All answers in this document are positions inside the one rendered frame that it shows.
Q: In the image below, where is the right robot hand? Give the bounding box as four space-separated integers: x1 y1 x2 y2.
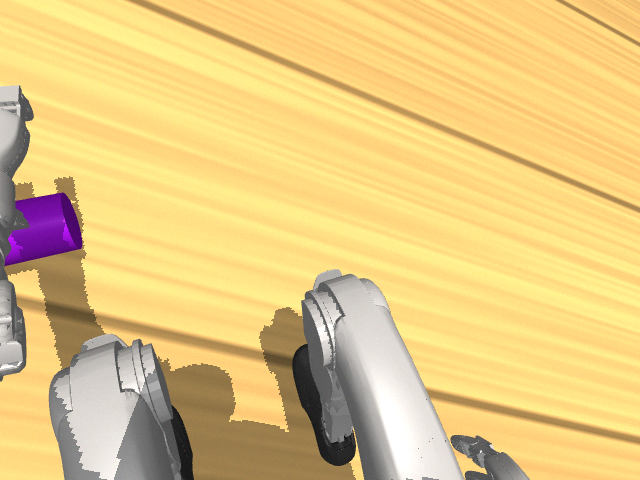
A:
450 435 530 480

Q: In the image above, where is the right robot foot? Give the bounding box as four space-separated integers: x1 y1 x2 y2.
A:
292 344 356 466

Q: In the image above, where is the can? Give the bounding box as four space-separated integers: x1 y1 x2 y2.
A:
5 193 82 266

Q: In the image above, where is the left robot arm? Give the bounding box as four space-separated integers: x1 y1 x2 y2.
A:
0 170 26 382

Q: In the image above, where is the left robot hand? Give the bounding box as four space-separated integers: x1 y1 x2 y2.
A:
0 85 34 230

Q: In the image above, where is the left robot foot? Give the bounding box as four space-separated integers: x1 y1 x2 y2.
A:
171 406 194 480

